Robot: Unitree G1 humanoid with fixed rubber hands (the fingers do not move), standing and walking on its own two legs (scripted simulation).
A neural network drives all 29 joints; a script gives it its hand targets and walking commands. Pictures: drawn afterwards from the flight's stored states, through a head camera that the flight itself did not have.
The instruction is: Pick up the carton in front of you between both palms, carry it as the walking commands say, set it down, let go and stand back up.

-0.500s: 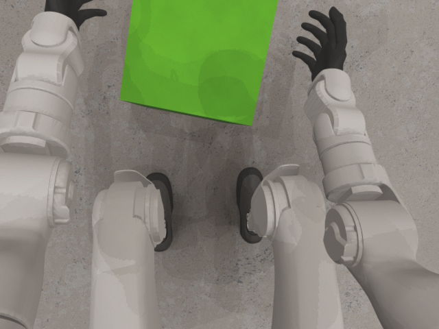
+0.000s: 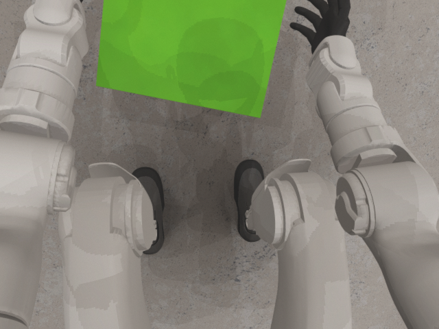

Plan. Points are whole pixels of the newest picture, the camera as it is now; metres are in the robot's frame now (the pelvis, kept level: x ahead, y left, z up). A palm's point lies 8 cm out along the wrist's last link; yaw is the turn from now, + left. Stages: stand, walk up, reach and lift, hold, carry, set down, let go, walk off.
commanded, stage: reach and lift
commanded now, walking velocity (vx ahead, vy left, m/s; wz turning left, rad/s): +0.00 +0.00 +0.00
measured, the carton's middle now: (190, 40) +0.50 +0.04 -0.25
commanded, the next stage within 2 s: none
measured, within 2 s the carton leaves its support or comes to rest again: leaves its support in 0.54 s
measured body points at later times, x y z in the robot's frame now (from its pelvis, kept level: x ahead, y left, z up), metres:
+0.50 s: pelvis -0.01 +0.00 +0.00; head +0.34 +0.07 +0.27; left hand +0.55 +0.18 -0.18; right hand +0.53 -0.12 -0.16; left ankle +0.11 +0.12 -0.34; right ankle +0.13 -0.13 -0.34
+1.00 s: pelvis +0.00 -0.02 +0.08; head +0.25 +0.05 +0.45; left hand +0.50 +0.21 +0.01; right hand +0.50 -0.10 +0.01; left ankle +0.11 +0.12 -0.34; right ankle +0.13 -0.13 -0.34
